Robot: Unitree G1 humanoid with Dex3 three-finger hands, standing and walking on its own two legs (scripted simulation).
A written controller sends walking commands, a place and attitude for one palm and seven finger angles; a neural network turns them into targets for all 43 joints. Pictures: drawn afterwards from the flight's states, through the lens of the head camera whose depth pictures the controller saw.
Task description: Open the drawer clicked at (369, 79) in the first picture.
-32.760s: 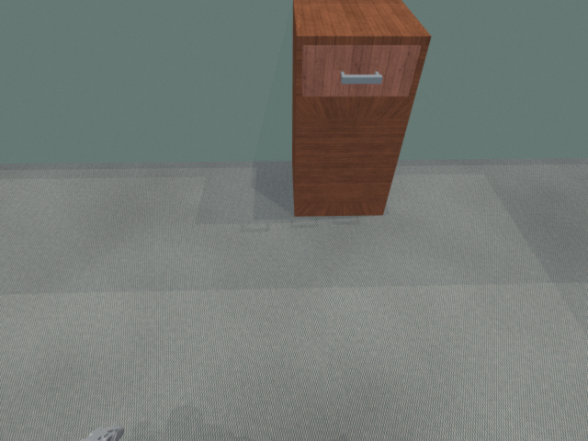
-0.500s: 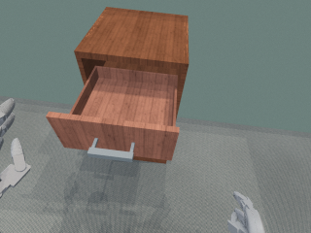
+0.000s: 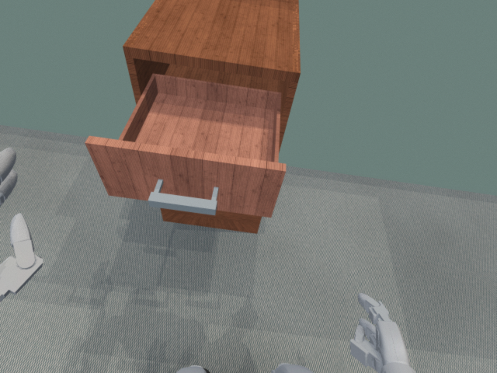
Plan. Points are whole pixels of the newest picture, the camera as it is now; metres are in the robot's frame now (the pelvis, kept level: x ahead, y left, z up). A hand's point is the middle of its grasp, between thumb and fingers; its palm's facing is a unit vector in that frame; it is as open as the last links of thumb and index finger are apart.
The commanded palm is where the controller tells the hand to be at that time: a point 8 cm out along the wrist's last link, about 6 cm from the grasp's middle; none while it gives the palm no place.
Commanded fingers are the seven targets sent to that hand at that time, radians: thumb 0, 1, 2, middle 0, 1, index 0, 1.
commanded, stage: stop stepping back and stand still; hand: left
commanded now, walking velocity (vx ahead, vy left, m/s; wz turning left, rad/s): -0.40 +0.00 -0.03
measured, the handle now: (185, 195) +0.45 +0.16 -0.06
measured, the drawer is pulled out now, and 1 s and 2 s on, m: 0.30 0.30 0.30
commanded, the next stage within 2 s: let the arm hang, fingers relaxed in 0.98 s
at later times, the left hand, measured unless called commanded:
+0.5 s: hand out of the picture +0.09 +0.21 +0.15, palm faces +0.39 -0.83 -0.41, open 7.4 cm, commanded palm +0.03 +0.25 +0.18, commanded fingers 0.00 0.90 0.90 -0.20 -0.30 -0.20 -0.30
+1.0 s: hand out of the picture +0.04 +0.21 +0.15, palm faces +0.37 -0.84 -0.38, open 7.4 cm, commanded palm -0.02 +0.25 +0.18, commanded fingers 0.00 0.90 0.90 -0.20 -0.30 -0.20 -0.30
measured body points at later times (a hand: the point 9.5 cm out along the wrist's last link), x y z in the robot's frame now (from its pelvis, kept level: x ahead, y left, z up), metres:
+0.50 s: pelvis -0.10 -0.03 +0.00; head -0.10 -0.02 +0.45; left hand +0.06 +0.26 +0.17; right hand +0.02 -0.30 -0.09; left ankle -0.10 +0.08 -0.74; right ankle -0.16 -0.14 -0.74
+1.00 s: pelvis -0.14 -0.03 +0.00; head -0.14 -0.02 +0.45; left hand +0.02 +0.26 +0.17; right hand +0.02 -0.26 -0.08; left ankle -0.10 +0.08 -0.74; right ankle -0.16 -0.14 -0.74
